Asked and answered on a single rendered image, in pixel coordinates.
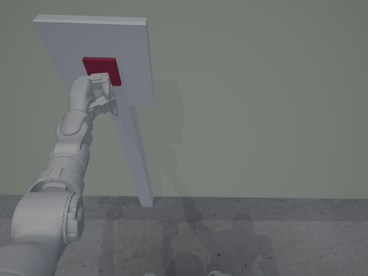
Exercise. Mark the panel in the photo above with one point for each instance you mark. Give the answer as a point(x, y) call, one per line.
point(68, 39)

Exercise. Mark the left robot forearm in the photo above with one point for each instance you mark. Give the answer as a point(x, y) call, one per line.
point(67, 164)

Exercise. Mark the button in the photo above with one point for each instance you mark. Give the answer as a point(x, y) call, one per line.
point(94, 65)

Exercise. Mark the robot left hand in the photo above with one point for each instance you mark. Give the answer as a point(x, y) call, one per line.
point(82, 97)

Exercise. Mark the robot left upper arm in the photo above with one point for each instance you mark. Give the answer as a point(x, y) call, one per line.
point(45, 223)

